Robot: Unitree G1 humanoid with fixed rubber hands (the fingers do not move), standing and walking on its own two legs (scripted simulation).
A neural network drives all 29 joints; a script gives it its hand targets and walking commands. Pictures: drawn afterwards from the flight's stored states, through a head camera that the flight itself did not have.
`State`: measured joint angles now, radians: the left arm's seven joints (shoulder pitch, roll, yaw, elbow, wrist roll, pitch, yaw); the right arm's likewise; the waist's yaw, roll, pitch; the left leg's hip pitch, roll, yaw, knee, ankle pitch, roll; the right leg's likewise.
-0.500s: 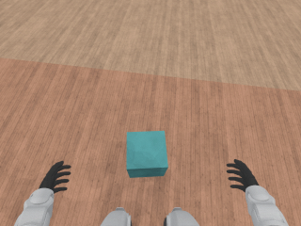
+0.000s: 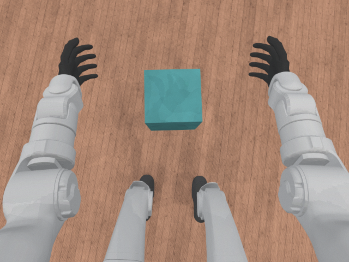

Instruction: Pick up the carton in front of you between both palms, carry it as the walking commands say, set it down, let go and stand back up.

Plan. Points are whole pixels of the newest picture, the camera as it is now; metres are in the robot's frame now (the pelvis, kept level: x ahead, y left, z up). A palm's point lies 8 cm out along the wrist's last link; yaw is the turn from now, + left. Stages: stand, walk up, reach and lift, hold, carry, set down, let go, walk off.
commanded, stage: reach and lift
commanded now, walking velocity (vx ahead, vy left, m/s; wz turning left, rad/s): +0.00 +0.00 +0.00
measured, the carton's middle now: (172, 103) +0.54 +0.02 -0.54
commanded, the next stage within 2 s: none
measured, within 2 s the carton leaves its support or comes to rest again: leaves its support in 2.00 s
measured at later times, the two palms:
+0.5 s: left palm (105, 77) +0.54 +0.21 -0.22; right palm (240, 73) +0.56 -0.17 -0.22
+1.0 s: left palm (122, 99) +0.53 +0.20 -0.43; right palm (221, 96) +0.55 -0.17 -0.43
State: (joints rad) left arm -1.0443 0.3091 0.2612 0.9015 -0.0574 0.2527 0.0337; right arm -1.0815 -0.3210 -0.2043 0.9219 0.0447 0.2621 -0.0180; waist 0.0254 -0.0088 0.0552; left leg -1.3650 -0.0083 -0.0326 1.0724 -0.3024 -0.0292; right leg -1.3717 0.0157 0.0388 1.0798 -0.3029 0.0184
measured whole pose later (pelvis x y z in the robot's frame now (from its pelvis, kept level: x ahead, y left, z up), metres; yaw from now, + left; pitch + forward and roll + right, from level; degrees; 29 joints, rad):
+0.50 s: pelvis +0.04 +0.00 -0.07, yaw +1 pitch +55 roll +1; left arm -1.15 0.19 0.45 0.93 0.10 0.06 0.03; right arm -1.20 -0.22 -0.39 0.98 -0.12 0.08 -0.04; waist 0.03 -0.02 -0.12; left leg -1.85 -0.03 -0.05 1.32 -0.39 -0.04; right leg -1.85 0.04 0.07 1.32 -0.41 0.04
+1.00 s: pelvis -0.03 +0.00 -0.27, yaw +1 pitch +42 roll +1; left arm -1.52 0.37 0.15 1.12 -0.19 0.12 0.11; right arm -1.55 -0.40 -0.12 1.15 0.17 0.12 -0.10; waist 0.02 0.00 0.30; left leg -2.27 -0.06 -0.05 2.08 -0.54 -0.07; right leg -2.28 0.06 0.06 2.09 -0.55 0.06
